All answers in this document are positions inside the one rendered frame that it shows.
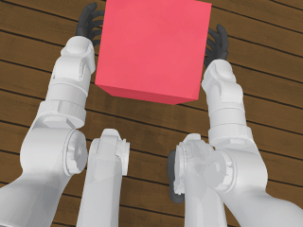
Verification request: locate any right robot shin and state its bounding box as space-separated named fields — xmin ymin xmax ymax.
xmin=173 ymin=133 xmax=214 ymax=194

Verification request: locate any right robot forearm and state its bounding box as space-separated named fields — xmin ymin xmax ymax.
xmin=201 ymin=59 xmax=263 ymax=161

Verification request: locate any carton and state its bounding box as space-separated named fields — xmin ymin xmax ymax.
xmin=95 ymin=0 xmax=212 ymax=105

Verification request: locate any left robot upper arm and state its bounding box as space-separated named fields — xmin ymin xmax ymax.
xmin=0 ymin=127 xmax=88 ymax=227

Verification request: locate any right robot upper arm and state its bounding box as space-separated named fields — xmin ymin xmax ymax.
xmin=204 ymin=148 xmax=303 ymax=227

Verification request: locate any left robot forearm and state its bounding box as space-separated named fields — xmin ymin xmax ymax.
xmin=20 ymin=36 xmax=96 ymax=166

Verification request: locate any left robot shin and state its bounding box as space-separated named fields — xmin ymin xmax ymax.
xmin=87 ymin=129 xmax=122 ymax=165

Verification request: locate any robot shin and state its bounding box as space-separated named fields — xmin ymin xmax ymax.
xmin=173 ymin=133 xmax=214 ymax=194
xmin=87 ymin=129 xmax=122 ymax=165

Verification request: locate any left robot hand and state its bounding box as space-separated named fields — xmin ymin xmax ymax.
xmin=75 ymin=2 xmax=105 ymax=47

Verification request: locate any right robot hand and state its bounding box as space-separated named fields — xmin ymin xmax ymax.
xmin=204 ymin=24 xmax=229 ymax=70

